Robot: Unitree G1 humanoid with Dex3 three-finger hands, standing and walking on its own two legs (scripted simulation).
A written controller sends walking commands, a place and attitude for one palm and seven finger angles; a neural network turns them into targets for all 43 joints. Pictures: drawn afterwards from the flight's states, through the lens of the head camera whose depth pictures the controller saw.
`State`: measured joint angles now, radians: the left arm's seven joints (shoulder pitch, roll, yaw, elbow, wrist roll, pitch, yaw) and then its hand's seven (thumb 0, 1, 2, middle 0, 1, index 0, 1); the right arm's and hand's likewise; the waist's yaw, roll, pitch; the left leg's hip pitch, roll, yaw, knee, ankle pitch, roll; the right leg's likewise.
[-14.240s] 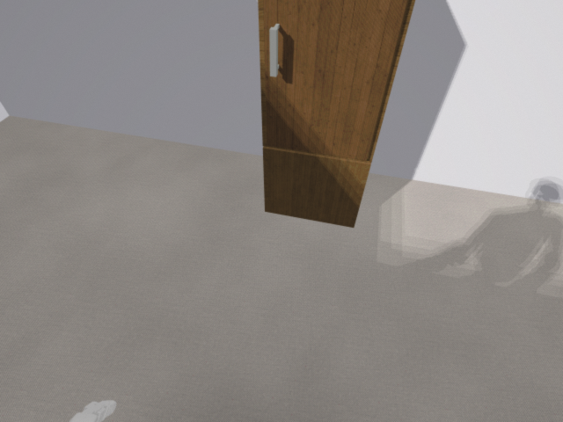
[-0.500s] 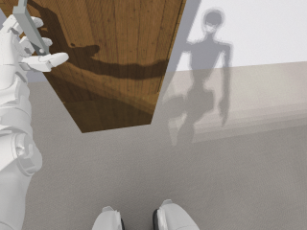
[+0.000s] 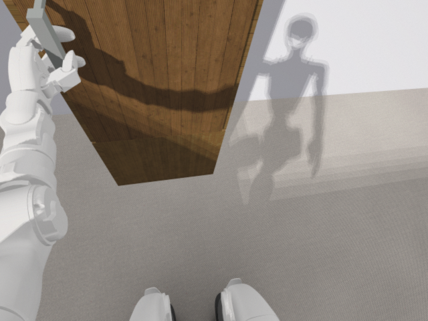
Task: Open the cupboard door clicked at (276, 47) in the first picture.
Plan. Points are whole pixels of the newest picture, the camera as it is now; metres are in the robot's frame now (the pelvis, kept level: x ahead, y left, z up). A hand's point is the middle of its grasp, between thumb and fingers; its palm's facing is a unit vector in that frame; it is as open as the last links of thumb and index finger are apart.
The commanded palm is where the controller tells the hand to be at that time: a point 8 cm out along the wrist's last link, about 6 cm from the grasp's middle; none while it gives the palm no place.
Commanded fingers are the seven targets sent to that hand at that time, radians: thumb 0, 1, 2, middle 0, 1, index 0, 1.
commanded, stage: pull the door open along its arc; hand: left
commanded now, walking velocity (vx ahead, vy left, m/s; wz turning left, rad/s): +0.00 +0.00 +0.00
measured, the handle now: (56, 43) +0.59 +0.21 +0.10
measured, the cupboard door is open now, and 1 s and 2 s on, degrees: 0 39 45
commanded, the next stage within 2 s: open thumb and fingers to let go in 1.04 s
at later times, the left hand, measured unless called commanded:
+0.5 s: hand (86, 115) +0.45 +0.16 +0.09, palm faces +0.10 -0.99 +0.05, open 5.9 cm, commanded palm +0.40 +0.20 +0.09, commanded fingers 0.00 0.90 0.90 -0.40 -1.35 -0.40 -1.35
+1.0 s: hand (157, 172) +0.34 +0.05 +0.09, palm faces +0.46 -0.89 +0.00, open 6.0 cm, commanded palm +0.28 +0.08 +0.09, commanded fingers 0.00 0.90 0.90 -0.40 -1.35 -0.40 -1.35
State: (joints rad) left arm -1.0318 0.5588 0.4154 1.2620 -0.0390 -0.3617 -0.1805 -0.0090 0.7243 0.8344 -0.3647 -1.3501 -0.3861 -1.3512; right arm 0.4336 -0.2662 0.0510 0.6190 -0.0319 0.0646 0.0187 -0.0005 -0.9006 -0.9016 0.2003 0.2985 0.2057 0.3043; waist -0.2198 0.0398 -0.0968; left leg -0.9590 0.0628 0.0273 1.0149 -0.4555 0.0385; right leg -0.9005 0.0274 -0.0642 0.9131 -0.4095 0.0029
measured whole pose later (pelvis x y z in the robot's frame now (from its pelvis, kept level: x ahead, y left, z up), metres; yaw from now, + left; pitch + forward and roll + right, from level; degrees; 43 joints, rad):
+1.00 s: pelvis +0.01 -0.05 +0.03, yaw +3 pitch +10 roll +0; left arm -0.09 -0.13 -0.10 0.29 0.06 -0.21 0.58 0.01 0.72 0.77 -0.30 -1.32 -0.33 -1.33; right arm 0.25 -0.19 0.00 0.58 -0.06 0.03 0.05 0.01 -0.90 -0.90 0.20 0.30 0.20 0.30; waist -0.01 0.04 -0.13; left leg -0.59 0.04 0.01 0.83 -0.41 -0.02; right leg -0.57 0.01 -0.08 0.84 -0.44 -0.05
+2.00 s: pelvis +0.00 -0.05 +0.02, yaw +4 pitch +8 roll +0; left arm -0.03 -0.11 -0.23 0.22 0.08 -0.15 0.59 -0.01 -0.49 0.30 -0.27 -0.62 -0.25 -0.64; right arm 0.20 -0.18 0.00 0.59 -0.07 0.02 0.02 0.01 -0.90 -0.90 0.20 0.30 0.20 0.30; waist -0.02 0.04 -0.12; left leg -0.58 0.03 0.00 0.85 -0.40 -0.02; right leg -0.56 0.00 -0.09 0.86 -0.43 -0.06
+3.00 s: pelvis +0.00 -0.04 +0.02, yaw +3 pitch +8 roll +0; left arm 0.42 0.11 -0.09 -0.16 -0.11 -0.28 -0.02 -0.01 -0.50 0.30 -0.19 -0.32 -0.18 -0.32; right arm 0.25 -0.22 0.03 0.46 0.01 -0.06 -0.01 0.01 -0.90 -0.90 0.20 0.30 0.20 0.30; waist 0.01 0.04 -0.10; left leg -0.60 0.03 0.02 0.90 -0.43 -0.01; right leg -0.58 0.00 -0.07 0.90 -0.46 -0.04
